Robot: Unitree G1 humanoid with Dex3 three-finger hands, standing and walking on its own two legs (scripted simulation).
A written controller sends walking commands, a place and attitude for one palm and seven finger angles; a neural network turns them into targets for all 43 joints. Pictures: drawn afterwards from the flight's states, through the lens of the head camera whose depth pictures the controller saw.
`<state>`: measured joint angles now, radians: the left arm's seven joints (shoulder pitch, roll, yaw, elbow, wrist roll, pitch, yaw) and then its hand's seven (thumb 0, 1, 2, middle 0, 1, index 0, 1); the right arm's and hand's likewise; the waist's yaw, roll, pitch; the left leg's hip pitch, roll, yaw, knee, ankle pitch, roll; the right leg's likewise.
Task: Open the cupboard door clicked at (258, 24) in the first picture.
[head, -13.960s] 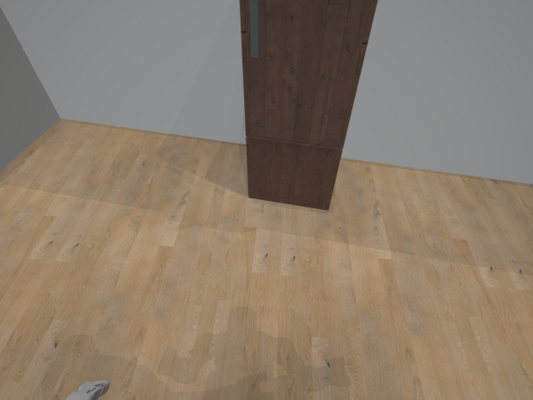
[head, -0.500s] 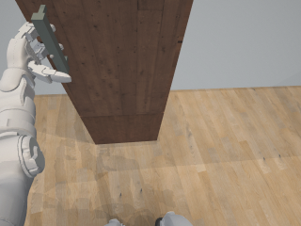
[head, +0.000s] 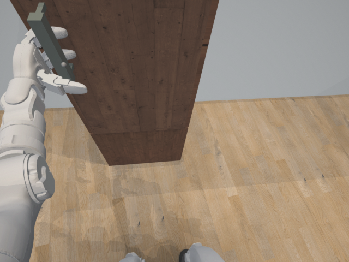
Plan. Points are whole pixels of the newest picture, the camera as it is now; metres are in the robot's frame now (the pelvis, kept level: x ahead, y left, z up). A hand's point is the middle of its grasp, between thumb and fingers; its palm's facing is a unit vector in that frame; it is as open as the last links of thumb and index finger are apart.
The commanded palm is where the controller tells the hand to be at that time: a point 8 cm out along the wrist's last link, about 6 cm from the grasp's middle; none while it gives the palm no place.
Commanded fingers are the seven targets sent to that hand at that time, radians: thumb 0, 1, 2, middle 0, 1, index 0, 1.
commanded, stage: slide the fingers in behind the handle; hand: left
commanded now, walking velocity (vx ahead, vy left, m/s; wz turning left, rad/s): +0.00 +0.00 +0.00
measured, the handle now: (57, 47) +0.57 +0.21 +0.12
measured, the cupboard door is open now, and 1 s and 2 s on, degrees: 0 0 37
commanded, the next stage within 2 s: close the thumb around the handle in 0.18 s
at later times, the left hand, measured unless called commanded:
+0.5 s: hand (61, 67) +0.51 +0.19 +0.12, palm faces +0.00 -1.00 -0.02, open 12.7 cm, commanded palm +0.49 +0.24 +0.12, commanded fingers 0.00 0.17 0.59 -0.35 -1.27 -0.35 -1.27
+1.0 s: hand (65, 65) +0.52 +0.19 +0.12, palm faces -0.01 -1.00 -0.01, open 5.8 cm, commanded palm +0.50 +0.23 +0.12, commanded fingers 0.00 0.90 0.90 -0.40 -1.35 -0.40 -1.35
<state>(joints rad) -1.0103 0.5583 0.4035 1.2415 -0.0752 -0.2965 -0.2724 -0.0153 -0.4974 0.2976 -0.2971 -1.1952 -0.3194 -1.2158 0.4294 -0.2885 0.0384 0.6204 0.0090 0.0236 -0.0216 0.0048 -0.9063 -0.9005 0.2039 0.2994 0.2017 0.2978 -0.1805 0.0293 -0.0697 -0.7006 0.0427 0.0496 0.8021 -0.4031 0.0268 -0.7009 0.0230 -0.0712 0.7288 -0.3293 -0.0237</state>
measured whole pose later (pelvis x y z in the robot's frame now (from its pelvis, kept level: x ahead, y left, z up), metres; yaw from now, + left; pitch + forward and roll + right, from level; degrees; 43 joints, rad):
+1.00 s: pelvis +0.00 +0.00 +0.00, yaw +0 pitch +17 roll -2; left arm -1.02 0.54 0.38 1.25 -0.08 -0.30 -0.26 0.00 0.69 0.83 -0.37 -1.34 -0.38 -1.34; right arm 0.44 -0.29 0.04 0.64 0.00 0.02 -0.02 0.01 -0.91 -0.90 0.20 0.30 0.20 0.30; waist -0.18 0.04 -0.07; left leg -0.71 0.04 0.04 0.81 -0.41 0.03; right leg -0.70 0.02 -0.07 0.73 -0.33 -0.02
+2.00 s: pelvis +0.01 -0.02 +0.02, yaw +3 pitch +3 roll +0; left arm -0.09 -0.10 -0.10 0.06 0.02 0.06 0.50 0.01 0.67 0.77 -0.31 -1.31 -0.34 -1.32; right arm 0.16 -0.19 0.03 0.56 -0.02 0.06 0.01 0.01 -0.91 -0.90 0.20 0.30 0.20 0.30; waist 0.01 0.05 -0.07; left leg -0.34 0.02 0.02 0.64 -0.36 0.00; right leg -0.36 0.01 -0.09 0.63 -0.34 -0.05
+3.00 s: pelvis -0.01 -0.01 +0.02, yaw +3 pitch -1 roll +0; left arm -0.06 -0.10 -0.30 0.05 0.05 0.08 0.58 -0.01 -0.48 0.31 -0.27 -0.81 -0.27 -0.82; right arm 0.14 -0.17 0.02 0.61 -0.03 0.11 0.01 0.01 -0.91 -0.90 0.20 0.30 0.20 0.30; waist 0.01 0.04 -0.02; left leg -0.28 0.01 0.02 0.63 -0.34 0.01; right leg -0.29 0.00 -0.10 0.61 -0.31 -0.04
